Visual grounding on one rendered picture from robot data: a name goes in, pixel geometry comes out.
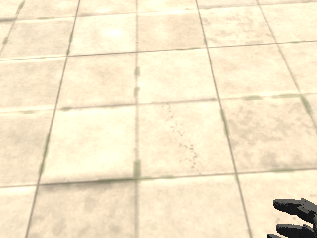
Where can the right robot hand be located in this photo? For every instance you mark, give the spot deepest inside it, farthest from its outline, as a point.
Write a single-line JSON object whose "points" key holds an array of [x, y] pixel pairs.
{"points": [[305, 210]]}

